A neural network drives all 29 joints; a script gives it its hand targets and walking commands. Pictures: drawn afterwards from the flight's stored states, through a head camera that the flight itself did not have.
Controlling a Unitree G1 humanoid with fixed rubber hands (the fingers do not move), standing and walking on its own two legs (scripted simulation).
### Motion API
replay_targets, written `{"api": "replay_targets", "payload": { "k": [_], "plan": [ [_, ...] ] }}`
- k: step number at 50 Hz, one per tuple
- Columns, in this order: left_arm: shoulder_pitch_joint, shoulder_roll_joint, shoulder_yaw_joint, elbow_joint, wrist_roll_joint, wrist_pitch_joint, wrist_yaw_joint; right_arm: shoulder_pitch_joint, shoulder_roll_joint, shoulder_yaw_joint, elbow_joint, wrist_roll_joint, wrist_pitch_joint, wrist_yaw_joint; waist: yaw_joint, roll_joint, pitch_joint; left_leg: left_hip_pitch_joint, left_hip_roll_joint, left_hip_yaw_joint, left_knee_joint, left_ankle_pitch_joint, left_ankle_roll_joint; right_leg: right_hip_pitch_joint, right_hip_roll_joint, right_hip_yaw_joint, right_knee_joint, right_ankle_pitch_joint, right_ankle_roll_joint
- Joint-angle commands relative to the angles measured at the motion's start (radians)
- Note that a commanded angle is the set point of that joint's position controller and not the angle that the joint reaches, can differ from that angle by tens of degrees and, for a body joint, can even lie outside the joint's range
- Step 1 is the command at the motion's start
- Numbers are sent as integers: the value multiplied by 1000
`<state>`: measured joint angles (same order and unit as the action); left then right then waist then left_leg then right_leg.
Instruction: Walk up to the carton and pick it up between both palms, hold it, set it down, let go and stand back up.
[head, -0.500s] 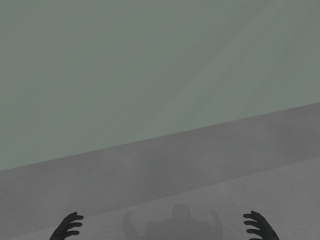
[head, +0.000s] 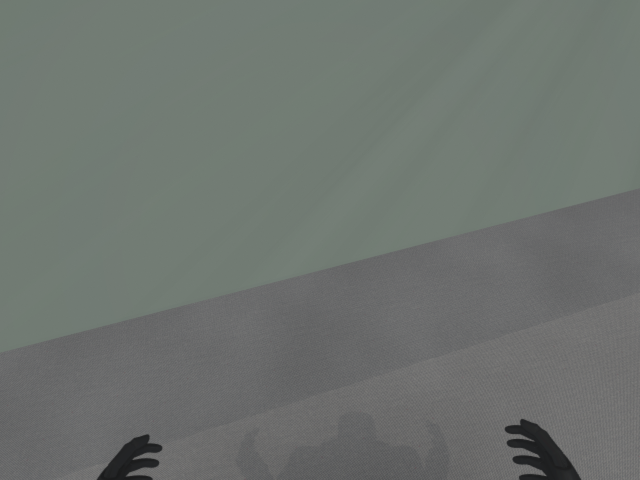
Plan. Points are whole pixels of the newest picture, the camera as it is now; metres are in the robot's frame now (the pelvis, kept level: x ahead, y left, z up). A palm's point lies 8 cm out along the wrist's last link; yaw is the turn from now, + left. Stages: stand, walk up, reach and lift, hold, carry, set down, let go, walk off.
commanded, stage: walk up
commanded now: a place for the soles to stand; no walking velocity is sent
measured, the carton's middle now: out of the picture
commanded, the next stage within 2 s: none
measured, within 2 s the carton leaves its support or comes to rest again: neither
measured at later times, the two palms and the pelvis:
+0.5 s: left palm (234, 478) +0.17 +0.14 -0.10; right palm out of the picture +0.02 -0.45 -0.06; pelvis -0.03 -0.11 +0.00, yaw -17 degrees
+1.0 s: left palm (340, 476) +0.16 +0.00 -0.08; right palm out of the picture -0.15 -0.54 -0.08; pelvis -0.10 -0.20 -0.01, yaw -30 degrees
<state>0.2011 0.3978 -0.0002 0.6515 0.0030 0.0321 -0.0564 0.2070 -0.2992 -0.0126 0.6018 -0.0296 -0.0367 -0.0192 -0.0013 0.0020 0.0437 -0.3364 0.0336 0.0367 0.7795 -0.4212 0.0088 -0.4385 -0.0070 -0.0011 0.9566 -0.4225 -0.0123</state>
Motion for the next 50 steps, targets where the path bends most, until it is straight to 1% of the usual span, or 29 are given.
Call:
{"api": "replay_targets", "payload": {
  "k": [1,3,5,7,8,9,10,11,12,14,15,18,20,23,24,25,26,28,29,31,33,37,38,41,43,45,46,47,50],
  "plan": [
    [-51,199,137,-178,60,4,-68,20,-438,-184,-38,15,-34,-32,-11,112,-45,173,454,-174,-297,508,266,-248,-103,96,161,-56,-2],
    [-72,201,140,-184,58,4,-74,6,-433,-174,-23,14,-38,-29,-5,151,0,107,458,-114,-299,422,248,-235,-133,88,38,22,1],
    [22,201,135,-158,50,4,-82,-72,-446,-182,-35,10,-35,-20,24,223,-29,-33,359,36,-251,294,184,-68,-101,4,-88,86,-20],
    [157,211,147,-103,64,13,-79,-141,-431,-175,-38,14,-19,-9,100,201,-28,-199,318,74,-173,227,153,125,-37,-68,-169,157,-25],
    [273,222,164,-62,59,9,-72,-150,-386,-165,-47,13,-16,-14,160,117,-114,-239,202,149,37,169,102,268,-25,-9,-228,206,-52],
    [326,286,181,-28,76,4,-58,-161,-326,-129,-46,15,-11,-16,203,-95,-93,-371,91,162,275,26,78,370,31,103,-343,220,-103],
    [334,355,183,-49,77,-2,-45,-214,-275,-112,-76,32,-1,-11,211,-379,-63,-503,-70,151,437,-273,36,273,-136,540,-603,322,-185],
    [162,413,178,-102,78,-6,-48,-130,-340,-113,-61,38,7,-21,117,-363,-89,-510,-51,-14,466,-259,30,220,-202,768,-678,210,-228],
    [74,355,153,-134,81,-5,-44,-90,-378,-127,-25,30,2,-14,73,-236,-47,-435,-28,-24,417,-227,34,182,-204,733,-707,115,-232],
    [20,393,171,-128,73,2,-31,-43,-380,-129,15,46,6,-24,46,-237,18,-383,30,-66,395,-129,45,94,-157,659,-730,20,-173],
    [42,361,166,-111,73,4,-24,-38,-369,-126,39,54,4,-19,55,-275,18,-380,8,-46,365,-118,45,136,-125,641,-683,160,-129],
    [78,304,168,-150,73,2,-32,49,-369,-125,46,55,-7,-24,56,-172,-129,-287,3,-38,187,-111,36,259,-106,539,-538,408,-191],
    [67,250,143,-157,77,7,-44,120,-331,-123,43,54,-17,-32,40,-218,-186,-175,-22,-49,5,-105,63,260,-121,528,-528,468,-225],
    [-86,202,119,-235,60,21,-49,294,-373,-143,111,43,-24,-43,-53,-96,-185,276,-26,-34,-406,113,87,-77,-47,429,-454,375,-143],
    [-34,127,97,-223,62,21,-53,294,-400,-157,105,21,-31,-49,-61,180,-198,427,195,-306,-511,91,129,-248,66,291,-260,60,-73],
    [-20,127,102,-195,70,17,-49,178,-505,-187,57,9,-25,-55,-40,305,-199,431,442,-473,-486,1,159,-384,139,127,1,-33,-8],
    [-26,231,126,-172,95,21,-48,88,-519,-186,16,9,-24,-53,-33,215,-160,319,516,-478,-528,-149,247,-427,27,124,106,2,23],
    [126,266,142,-97,97,30,-75,-105,-444,-164,-22,0,-36,-49,74,172,-36,125,476,-323,-562,-132,228,-303,-15,115,156,80,19],
    [140,295,151,-82,94,27,-88,-102,-415,-172,-36,6,-36,-48,73,50,-48,81,433,-252,-530,-91,173,-223,-22,84,169,115,21],
    [120,254,149,-105,77,28,-96,-76,-445,-164,-37,2,-44,-51,55,163,-36,19,359,-161,-534,-79,149,-179,2,39,183,152,36],
    [134,259,147,-77,77,31,-94,-32,-422,-162,-22,10,-47,-48,38,106,-16,55,343,-90,-476,0,133,-226,-18,34,169,184,37],
    [76,205,134,-116,57,31,-103,57,-463,-180,-5,11,-32,-29,-25,215,-53,160,343,-46,-398,79,183,-245,-68,27,25,102,50],
    [36,233,139,-128,53,25,-98,69,-486,-192,4,13,-35,-30,-37,167,-42,164,351,-37,-383,67,179,-236,-73,23,-23,90,52],
    [39,229,137,-129,58,25,-97,39,-508,-202,-7,1,-32,-24,1,233,-47,83,400,-1,-340,24,192,-143,-76,-12,-147,-16,11],
    [137,255,154,-89,52,13,-92,-36,-516,-190,-14,4,-27,-25,57,174,-114,-74,378,39,-286,7,153,70,-72,-5,-189,15,-6],
    [306,301,180,-16,61,9,-78,-39,-429,-160,-9,-5,-18,-24,133,20,-149,-282,209,127,54,-94,84,326,-12,86,-332,50,-72],
    [299,373,188,-42,71,13,-66,-24,-349,-130,-32,10,-13,-33,163,-265,-66,-526,53,188,241,-235,28,294,-129,420,-565,-143,-163],
    [212,425,190,-93,72,14,-63,-45,-367,-130,-36,14,-13,-30,120,-250,-2,-532,-5,111,355,-214,-6,159,-187,685,-695,-133,-227],
    [52,426,178,-140,70,14,-50,-24,-452,-154,24,30,-14,-36,81,-201,20,-402,30,12,321,-142,11,79,-187,675,-748,-161,-232]
  ]
}}
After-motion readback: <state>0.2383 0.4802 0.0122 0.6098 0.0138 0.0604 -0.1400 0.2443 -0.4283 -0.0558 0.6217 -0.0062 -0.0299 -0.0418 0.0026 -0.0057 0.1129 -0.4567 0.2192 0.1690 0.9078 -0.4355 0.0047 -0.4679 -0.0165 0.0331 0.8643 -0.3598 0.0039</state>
